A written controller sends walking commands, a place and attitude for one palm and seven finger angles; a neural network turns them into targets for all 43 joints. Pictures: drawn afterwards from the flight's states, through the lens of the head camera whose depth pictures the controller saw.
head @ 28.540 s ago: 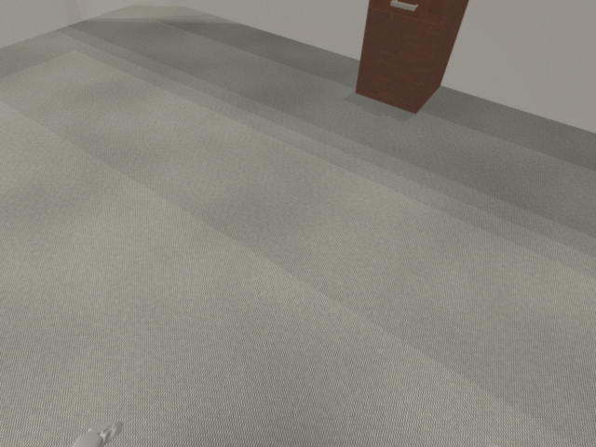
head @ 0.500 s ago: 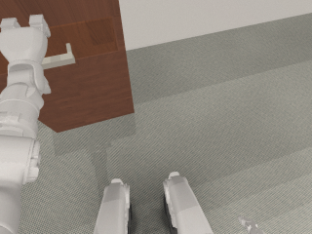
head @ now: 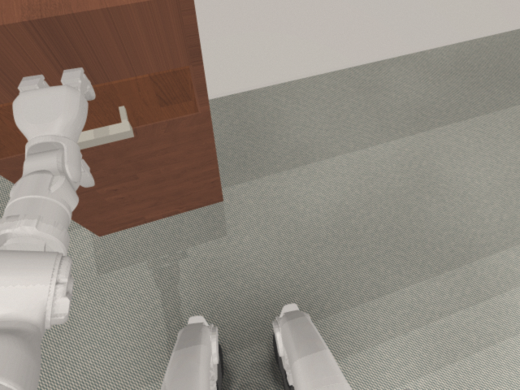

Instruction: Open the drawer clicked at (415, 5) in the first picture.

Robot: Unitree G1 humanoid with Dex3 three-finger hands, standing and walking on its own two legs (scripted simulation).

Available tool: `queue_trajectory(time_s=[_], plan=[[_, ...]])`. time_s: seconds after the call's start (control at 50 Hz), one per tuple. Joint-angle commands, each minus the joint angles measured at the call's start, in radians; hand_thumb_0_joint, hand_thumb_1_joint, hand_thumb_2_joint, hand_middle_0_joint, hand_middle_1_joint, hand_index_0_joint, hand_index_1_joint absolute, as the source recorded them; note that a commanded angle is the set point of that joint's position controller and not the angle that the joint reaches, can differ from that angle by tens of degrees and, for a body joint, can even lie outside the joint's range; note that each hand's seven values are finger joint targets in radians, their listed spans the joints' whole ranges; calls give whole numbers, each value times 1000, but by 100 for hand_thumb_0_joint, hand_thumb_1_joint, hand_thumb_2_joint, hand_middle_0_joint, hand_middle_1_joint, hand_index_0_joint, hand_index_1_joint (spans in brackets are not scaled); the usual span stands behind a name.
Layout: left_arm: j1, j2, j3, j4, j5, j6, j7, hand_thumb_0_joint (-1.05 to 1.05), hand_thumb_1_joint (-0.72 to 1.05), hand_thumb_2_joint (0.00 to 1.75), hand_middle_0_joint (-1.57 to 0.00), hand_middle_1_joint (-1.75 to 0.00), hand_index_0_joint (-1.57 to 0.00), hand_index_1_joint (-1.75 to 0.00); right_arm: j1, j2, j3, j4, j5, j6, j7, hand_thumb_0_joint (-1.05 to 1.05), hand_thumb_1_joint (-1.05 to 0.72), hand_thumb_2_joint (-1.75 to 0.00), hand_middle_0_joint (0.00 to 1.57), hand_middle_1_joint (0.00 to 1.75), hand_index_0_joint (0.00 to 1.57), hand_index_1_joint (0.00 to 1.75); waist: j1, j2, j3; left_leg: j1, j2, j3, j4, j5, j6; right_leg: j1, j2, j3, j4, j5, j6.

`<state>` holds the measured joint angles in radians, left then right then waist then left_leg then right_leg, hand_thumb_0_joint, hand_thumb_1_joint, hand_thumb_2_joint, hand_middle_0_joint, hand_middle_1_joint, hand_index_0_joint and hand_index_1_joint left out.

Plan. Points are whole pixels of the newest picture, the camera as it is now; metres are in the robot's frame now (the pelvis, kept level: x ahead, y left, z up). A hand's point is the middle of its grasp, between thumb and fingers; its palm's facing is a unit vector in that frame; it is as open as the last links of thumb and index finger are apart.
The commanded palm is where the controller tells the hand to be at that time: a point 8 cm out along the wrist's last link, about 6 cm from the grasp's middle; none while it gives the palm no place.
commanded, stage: lift the fingers back up to retry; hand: left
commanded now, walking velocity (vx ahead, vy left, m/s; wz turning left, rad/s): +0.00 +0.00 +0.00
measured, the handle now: (90, 128) +0.57 +0.25 -0.06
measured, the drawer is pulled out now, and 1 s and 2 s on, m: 0.00 0.00 0.00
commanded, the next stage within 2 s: re-aim the fingers above the handle in 0.10 s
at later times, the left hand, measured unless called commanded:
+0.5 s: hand (73, 130) +0.52 +0.24 +0.00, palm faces -0.01 +0.02 -1.00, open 13.7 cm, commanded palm +0.51 +0.28 +0.04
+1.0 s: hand (72, 131) +0.53 +0.25 +0.00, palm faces +0.01 +0.01 -1.00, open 13.6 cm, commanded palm +0.51 +0.28 +0.04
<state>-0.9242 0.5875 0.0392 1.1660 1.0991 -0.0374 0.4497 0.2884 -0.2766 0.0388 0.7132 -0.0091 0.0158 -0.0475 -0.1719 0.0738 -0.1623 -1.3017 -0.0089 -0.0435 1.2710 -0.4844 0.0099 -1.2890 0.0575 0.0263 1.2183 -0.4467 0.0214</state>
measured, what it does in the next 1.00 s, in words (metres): stands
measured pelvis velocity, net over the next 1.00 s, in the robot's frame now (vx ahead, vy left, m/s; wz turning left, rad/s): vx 0.02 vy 0.00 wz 0.00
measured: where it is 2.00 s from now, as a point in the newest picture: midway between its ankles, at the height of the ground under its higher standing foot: (252, 384)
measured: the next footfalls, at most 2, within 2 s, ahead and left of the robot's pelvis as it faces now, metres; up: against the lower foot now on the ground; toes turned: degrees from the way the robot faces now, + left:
none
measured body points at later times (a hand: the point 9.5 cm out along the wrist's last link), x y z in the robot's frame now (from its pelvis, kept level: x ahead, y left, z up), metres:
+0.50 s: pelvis +0.02 +0.00 +0.01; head +0.17 +0.00 +0.44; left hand +0.52 +0.24 +0.05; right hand +0.06 -0.28 -0.12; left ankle +0.05 +0.11 -0.61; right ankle +0.06 -0.13 -0.61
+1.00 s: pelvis +0.02 +0.00 +0.01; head +0.18 +0.00 +0.44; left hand +0.52 +0.24 +0.05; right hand +0.05 -0.28 -0.12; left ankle +0.05 +0.11 -0.61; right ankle +0.06 -0.13 -0.61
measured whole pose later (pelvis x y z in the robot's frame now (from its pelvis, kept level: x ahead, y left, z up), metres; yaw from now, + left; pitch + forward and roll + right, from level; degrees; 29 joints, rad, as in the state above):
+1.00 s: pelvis +0.02 +0.00 +0.01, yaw +0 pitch +29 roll -2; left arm -0.89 0.55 0.06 1.22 1.13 -0.04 0.55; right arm 0.26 -0.28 0.02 0.74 -0.03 0.02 -0.02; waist -0.16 0.06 -0.17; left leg -1.23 -0.01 -0.04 1.21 -0.49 0.01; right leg -1.22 0.06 0.03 1.17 -0.46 0.02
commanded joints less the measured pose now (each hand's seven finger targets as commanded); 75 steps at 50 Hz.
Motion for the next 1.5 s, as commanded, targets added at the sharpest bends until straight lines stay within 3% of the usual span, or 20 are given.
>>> queue_trajectory(time_s=[0.0,0.1,0.26,0.32,0.42,0.48,0.5,0.68,0.9,0.94,1.0,1.06,1.12,1.16,1.18,1.24,1.32,1.36,1.42,1.48], plan=[[-349,417,115,-82,-13,72,68,0,-50,30,-30,-120,-30,-120,144,-176,-65,-18,-7,-16,-4,0,-90,-90,20,30,20,30,27,-7,-453,265,-10,8,-185,85,35,349,-9,-40,-192,66,-24],[-375,423,117,-55,1,85,103,0,-50,30,-30,-120,-30,-120,148,-182,-71,-4,-16,-15,5,0,-90,-90,20,30,20,30,17,-3,-458,278,-11,13,-185,132,35,362,-9,-40,-194,114,-26],[-377,443,120,-38,4,123,114,0,-50,30,-30,-120,-30,-120,139,-184,-69,-4,-19,-4,7,0,-90,-90,20,30,20,30,26,16,-494,303,-17,26,-199,172,33,425,-12,-32,-204,174,-25],[-351,447,121,-26,1,129,106,0,-50,30,-30,-120,-30,-120,132,-181,-65,-9,-17,-2,5,0,-90,-90,20,30,20,30,32,-8,-480,289,-20,29,-205,163,33,451,-13,-31,-212,174,-23],[-344,428,114,-33,-4,109,91,0,-50,30,-30,-120,-30,-120,123,-175,-67,-19,-17,-5,2,0,-90,-90,20,30,20,30,25,-20,-486,275,-20,37,-195,142,38,463,-13,-21,-218,168,-18],[-326,459,139,-53,-11,87,85,0,-50,30,-30,-120,-30,-120,118,-177,-66,-24,-18,-5,0,0,-90,-90,20,30,20,30,40,-23,-497,259,-20,41,-190,147,39,485,-14,-13,-211,183,-18],[-315,438,128,-51,-10,83,84,0,-50,30,-30,-120,-30,-120,116,-173,-68,-28,-18,-7,-1,0,-90,-90,20,30,20,30,37,-28,-502,256,-22,41,-186,146,39,486,-14,-13,-210,185,-18],[-300,461,162,-87,-8,56,108,0,-50,30,-30,-120,-30,-120,120,-178,-75,-20,-19,-11,9,0,-90,-90,20,30,20,30,55,-13,-519,265,-19,36,-181,159,35,468,-12,-18,-192,182,-22],[-334,455,142,-61,-2,91,121,0,-50,30,-30,-120,-30,-120,123,-181,-76,-6,-18,-9,10,0,-90,-90,20,30,20,30,40,-16,-498,278,-21,36,-195,152,36,463,-13,-19,-209,176,-19],[-333,470,160,-74,-6,90,118,0,-50,30,-30,-120,-30,-120,127,-183,-76,-5,-20,-7,10,0,-90,-90,20,30,20,30,49,-12,-528,303,-20,32,-200,179,34,479,-13,-22,-205,197,-22],[-334,437,130,-51,-5,98,114,0,-50,30,-30,-120,-30,-120,123,-181,-74,-7,-19,-7,9,0,-90,-90,20,30,20,30,33,-14,-484,292,-20,34,-203,154,36,456,-13,-23,-219,174,-19],[-342,458,140,-41,1,95,111,0,-50,30,-30,-120,-30,-120,125,-184,-73,-4,-19,-8,7,0,-90,-90,20,30,20,30,34,-10,-483,291,-18,33,-202,157,35,449,-13,-23,-213,174,-21],[-342,445,130,-34,3,96,108,0,-50,30,-30,-120,-30,-120,125,-183,-73,-8,-19,-8,6,0,-90,-90,20,30,20,30,29,-25,-473,283,-19,33,-202,148,37,449,-12,-23,-219,165,-21],[-344,350,84,-23,1,95,106,0,-50,30,-30,-120,-30,-120,136,-174,-79,-7,-22,-16,11,0,-90,-90,20,30,20,30,10,-10,-472,307,-16,27,-201,156,35,418,-10,-32,-217,164,-22],[-379,354,85,-35,0,92,106,0,-50,30,-30,-120,-30,-120,141,-176,-81,-1,-21,-20,14,0,-90,-90,20,30,20,30,3,3,-470,310,-13,25,-196,149,34,398,-9,-33,-216,150,-23],[-376,393,120,-53,6,92,110,0,-50,30,-30,-120,-30,-120,145,-181,-83,0,-27,-19,18,0,-90,-90,20,30,20,30,22,12,-521,342,-12,19,-194,184,32,409,-7,-36,-202,173,-28],[-377,330,78,-41,8,101,107,0,-50,30,-30,-120,-30,-120,147,-176,-85,1,-25,-24,24,0,-90,-90,20,30,20,30,5,12,-469,338,-9,21,-199,159,32,377,-4,-41,-216,140,-27],[-393,379,105,-52,14,98,106,0,-50,30,-30,-120,-30,-120,149,-180,-84,0,-25,-24,21,0,-90,-90,20,30,20,30,11,6,-494,328,-9,18,-195,158,33,390,-6,-37,-209,143,-26],[-394,372,93,-39,12,107,100,0,-50,30,-30,-120,-30,-120,148,-178,-81,1,-26,-26,19,0,-90,-90,20,30,20,30,3,-4,-473,301,-11,24,-194,135,37,399,-7,-32,-216,131,-24],[-393,395,110,-59,14,102,97,0,-50,30,-30,-120,-30,-120,152,-181,-81,1,-27,-25,21,0,-90,-90,20,30,20,30,18,26,-512,326,-10,19,-194,153,33,397,-5,-36,-203,140,-29]])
